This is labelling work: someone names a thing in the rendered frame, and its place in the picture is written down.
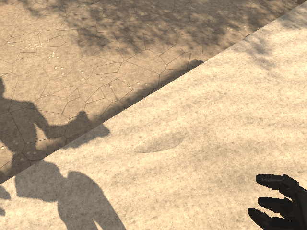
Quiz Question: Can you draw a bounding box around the right robot hand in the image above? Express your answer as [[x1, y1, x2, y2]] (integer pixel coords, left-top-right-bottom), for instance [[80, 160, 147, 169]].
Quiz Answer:
[[248, 173, 307, 230]]

